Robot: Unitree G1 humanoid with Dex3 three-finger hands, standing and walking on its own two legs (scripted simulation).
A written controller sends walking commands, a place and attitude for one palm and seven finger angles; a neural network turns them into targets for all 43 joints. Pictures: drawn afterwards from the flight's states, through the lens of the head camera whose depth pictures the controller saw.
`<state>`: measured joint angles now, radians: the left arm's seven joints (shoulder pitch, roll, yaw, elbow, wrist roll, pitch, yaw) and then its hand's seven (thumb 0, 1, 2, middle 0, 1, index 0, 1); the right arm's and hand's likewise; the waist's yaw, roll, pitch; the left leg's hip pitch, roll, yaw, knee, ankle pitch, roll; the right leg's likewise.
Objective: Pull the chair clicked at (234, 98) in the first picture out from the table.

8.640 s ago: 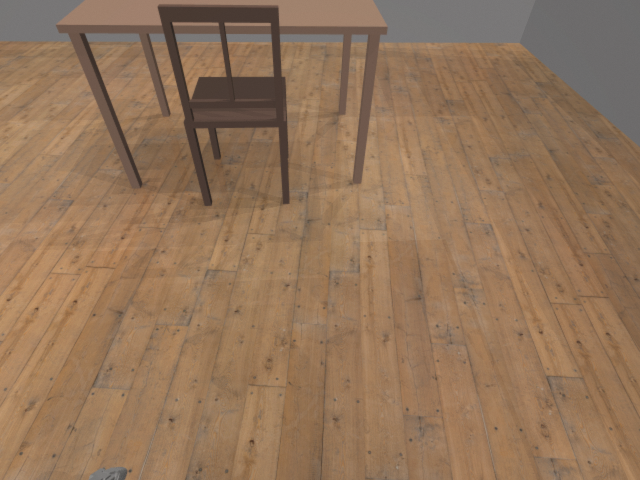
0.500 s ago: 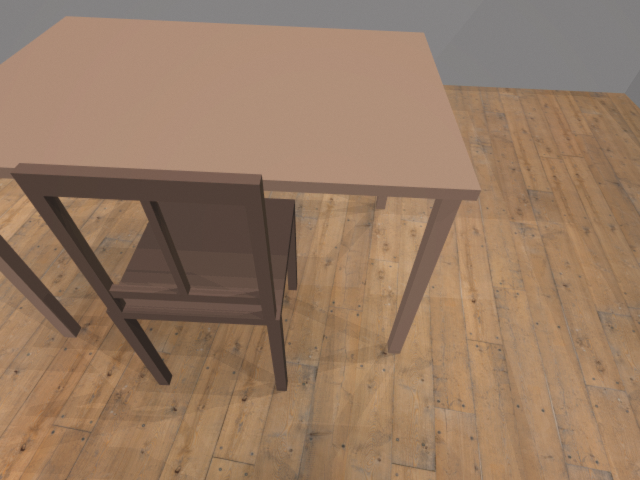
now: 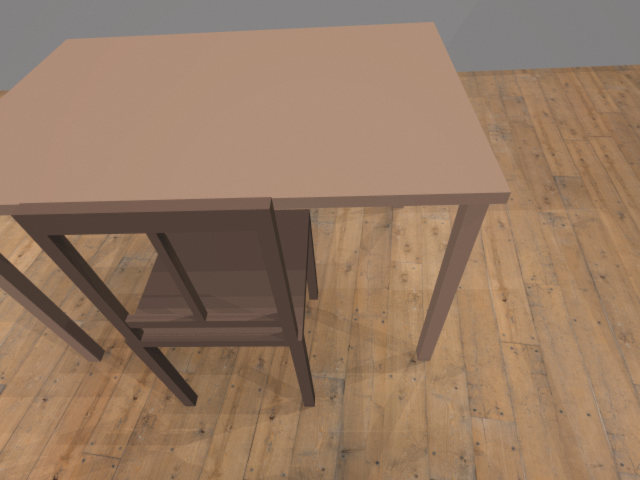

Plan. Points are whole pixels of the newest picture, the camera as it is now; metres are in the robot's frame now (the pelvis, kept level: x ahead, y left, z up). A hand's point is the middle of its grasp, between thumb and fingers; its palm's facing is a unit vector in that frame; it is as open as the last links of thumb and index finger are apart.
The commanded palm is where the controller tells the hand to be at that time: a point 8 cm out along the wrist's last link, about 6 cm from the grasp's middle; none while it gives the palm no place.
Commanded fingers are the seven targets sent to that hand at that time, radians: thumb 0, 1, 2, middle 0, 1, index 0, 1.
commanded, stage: shuffle to correct the standing spot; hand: left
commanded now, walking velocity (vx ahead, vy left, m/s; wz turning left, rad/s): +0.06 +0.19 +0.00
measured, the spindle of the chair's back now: (181, 279) +0.45 +0.30 -0.09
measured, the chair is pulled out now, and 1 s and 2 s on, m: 0.00 0.00 0.00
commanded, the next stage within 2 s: come to a stop and stand still in 0.34 s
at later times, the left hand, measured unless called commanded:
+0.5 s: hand out of the picture -0.01 +0.27 -0.18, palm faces +0.15 -0.96 -0.23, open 7.3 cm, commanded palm none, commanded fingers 0.00 0.90 0.90 -0.20 -0.30 -0.20 -0.30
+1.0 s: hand out of the picture +0.06 +0.25 -0.16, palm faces +0.01 -0.97 -0.23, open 7.3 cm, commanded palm none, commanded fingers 0.00 0.90 0.90 -0.20 -0.30 -0.20 -0.30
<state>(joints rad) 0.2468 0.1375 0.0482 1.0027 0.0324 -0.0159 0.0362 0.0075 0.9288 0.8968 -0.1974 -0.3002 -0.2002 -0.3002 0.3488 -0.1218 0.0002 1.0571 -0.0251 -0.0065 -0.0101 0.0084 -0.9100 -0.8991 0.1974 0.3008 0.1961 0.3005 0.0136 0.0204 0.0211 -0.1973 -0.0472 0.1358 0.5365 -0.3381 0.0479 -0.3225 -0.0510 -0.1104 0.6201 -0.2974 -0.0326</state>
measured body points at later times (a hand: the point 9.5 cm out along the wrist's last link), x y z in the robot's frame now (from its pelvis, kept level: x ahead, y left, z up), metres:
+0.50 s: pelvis +0.03 +0.08 +0.00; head +0.05 +0.10 +0.44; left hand -0.02 +0.32 -0.17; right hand +0.14 -0.16 -0.13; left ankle +0.06 +0.19 -0.73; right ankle +0.02 -0.07 -0.72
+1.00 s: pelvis +0.00 +0.07 +0.01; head +0.02 +0.07 +0.46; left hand +0.06 +0.31 -0.14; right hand -0.02 -0.16 -0.15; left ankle +0.06 +0.19 -0.73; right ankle -0.04 -0.03 -0.73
